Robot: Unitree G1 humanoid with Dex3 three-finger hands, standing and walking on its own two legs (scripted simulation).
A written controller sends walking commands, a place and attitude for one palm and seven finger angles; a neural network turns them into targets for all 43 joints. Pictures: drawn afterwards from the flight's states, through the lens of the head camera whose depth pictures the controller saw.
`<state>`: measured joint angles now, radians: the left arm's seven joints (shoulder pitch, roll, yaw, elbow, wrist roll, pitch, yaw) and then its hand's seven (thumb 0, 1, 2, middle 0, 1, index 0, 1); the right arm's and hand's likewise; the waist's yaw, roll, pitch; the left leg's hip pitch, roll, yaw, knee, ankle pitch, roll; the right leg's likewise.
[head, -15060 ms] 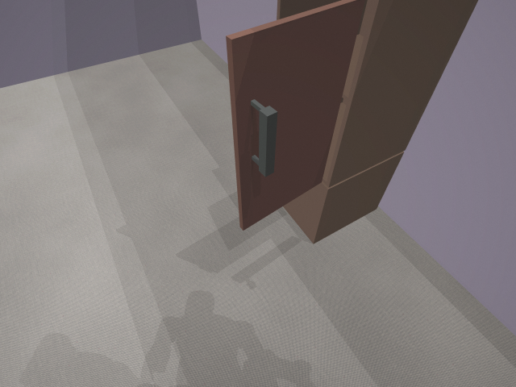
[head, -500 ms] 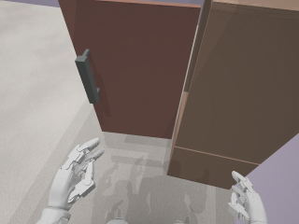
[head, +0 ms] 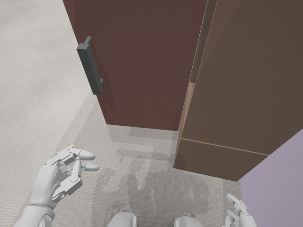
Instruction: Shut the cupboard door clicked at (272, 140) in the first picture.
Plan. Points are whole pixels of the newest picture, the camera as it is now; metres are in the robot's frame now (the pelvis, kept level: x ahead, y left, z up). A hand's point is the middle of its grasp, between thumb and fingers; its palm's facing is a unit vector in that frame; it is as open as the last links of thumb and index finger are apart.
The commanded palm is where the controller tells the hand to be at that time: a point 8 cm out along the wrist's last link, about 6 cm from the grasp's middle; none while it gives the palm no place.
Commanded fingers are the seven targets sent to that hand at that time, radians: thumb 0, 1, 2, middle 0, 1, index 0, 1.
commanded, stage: raise the hand and make a fist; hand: left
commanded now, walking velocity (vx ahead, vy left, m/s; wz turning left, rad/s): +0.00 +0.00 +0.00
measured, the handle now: (93, 67) +0.55 +0.21 +0.10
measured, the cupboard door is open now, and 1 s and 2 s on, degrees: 96 96 96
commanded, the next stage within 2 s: bring the fist close to the handle in 1.10 s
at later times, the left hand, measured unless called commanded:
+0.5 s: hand (65, 168) +0.23 +0.20 +0.09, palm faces -0.05 -1.00 -0.05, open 3.1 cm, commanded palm +0.21 +0.25 +0.09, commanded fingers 0.00 0.90 0.90 -1.30 -1.50 -1.30 -1.50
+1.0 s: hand (68, 161) +0.24 +0.19 +0.10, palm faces -0.06 -1.00 -0.05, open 3.1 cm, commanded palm +0.22 +0.24 +0.11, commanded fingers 0.00 0.90 0.90 -1.30 -1.50 -1.30 -1.50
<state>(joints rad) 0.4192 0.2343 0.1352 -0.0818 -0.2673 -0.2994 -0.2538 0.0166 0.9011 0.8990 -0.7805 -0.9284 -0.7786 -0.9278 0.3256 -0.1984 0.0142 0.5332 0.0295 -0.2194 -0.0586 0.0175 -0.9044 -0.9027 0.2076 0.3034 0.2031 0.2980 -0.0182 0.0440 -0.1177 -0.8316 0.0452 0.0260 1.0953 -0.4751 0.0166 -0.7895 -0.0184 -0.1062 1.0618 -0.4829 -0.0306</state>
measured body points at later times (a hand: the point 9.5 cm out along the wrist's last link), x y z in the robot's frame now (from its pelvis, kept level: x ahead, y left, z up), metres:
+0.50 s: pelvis +0.02 +0.02 +0.02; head +0.06 +0.02 +0.47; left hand +0.23 +0.25 +0.09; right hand +0.22 -0.20 -0.04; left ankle +0.04 +0.11 -0.66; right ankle +0.03 -0.10 -0.66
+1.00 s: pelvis +0.02 +0.00 +0.03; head +0.06 -0.01 +0.48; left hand +0.24 +0.24 +0.11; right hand +0.19 -0.24 -0.04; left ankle +0.04 +0.11 -0.66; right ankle +0.03 -0.11 -0.66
